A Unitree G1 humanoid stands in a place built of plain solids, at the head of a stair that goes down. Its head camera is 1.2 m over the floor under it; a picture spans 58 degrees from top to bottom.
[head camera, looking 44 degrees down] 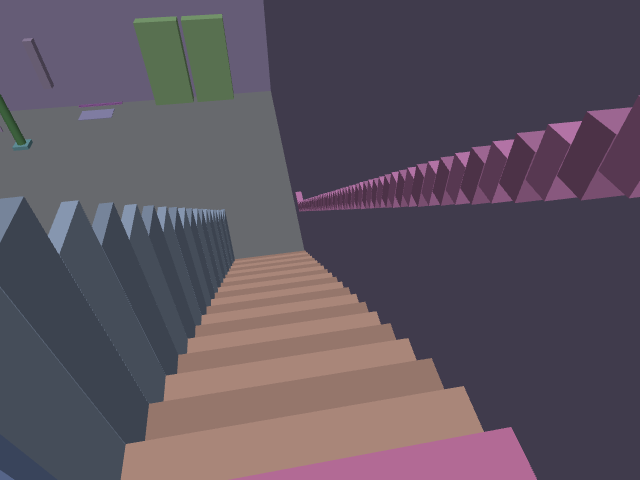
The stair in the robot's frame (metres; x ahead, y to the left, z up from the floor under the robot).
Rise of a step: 0.18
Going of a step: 0.22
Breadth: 1.11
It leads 10 degrees to the left of straight ahead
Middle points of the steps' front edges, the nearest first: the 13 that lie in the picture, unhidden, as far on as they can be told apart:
0.41 0.02 0.00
0.62 0.06 -0.18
0.83 0.09 -0.36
1.05 0.13 -0.54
1.26 0.17 -0.73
1.48 0.21 -0.91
1.69 0.24 -1.09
1.90 0.28 -1.27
2.12 0.32 -1.45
2.33 0.36 -1.64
2.54 0.39 -1.82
2.76 0.43 -2.00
2.97 0.47 -2.18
